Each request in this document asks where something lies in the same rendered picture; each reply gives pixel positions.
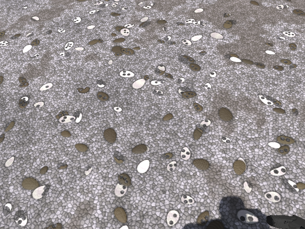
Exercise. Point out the robot right hand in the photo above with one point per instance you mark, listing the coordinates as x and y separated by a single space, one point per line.
286 222

